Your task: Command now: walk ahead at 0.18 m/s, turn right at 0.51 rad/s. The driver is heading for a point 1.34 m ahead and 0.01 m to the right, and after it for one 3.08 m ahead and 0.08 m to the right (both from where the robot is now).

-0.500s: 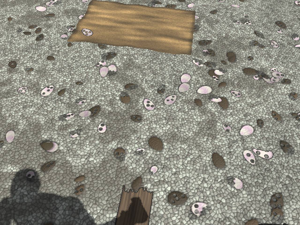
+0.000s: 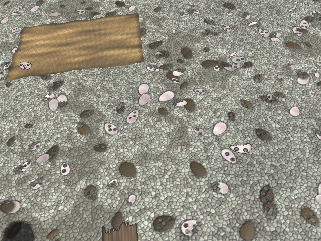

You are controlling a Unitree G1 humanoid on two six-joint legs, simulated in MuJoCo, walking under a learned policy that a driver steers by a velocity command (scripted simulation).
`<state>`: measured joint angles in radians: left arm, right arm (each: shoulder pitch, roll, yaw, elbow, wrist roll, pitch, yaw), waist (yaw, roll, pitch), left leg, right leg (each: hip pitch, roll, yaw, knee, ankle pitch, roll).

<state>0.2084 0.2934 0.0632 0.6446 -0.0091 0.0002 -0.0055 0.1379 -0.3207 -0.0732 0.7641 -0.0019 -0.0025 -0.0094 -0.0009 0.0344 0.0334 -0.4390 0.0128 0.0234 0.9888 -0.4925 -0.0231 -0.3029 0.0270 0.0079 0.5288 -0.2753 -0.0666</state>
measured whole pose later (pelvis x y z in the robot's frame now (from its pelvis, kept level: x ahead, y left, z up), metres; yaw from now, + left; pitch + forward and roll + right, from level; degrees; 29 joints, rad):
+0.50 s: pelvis +0.18 +0.03 +0.00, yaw -12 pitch +2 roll +1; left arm 0.37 0.29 0.05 0.70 -0.03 -0.04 0.02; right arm 0.14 -0.28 -0.06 0.75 0.01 -0.12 0.03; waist 0.03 -0.04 -0.02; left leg -0.32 -0.05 0.00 0.49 -0.22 0.04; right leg -0.29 0.06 0.15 0.99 -0.45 -0.04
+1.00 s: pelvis +0.43 -0.08 -0.01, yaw -11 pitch +2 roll +0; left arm 0.12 0.26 0.04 0.62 0.00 -0.09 -0.03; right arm 0.38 -0.30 -0.03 0.86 0.03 -0.07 0.01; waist -0.05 0.02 0.05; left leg -0.31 0.01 -0.07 1.14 -0.42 0.02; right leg -0.41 0.01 -0.06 0.55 -0.17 -0.05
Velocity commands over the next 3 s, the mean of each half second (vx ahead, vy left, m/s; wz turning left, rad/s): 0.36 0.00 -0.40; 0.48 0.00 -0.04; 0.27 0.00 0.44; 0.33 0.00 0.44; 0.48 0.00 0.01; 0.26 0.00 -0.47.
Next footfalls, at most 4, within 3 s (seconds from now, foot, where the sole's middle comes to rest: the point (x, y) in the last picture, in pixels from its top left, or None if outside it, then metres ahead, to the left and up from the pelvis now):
0.42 left None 0.26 0.11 -0.77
0.90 right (228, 221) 0.52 -0.19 -0.77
1.38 left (179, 167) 0.78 0.00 -0.77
1.86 right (225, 157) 0.82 -0.22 -0.77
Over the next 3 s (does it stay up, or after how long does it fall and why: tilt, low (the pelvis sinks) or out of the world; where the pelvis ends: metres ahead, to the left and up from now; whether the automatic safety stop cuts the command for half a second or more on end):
stays up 1.21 0.01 -0.01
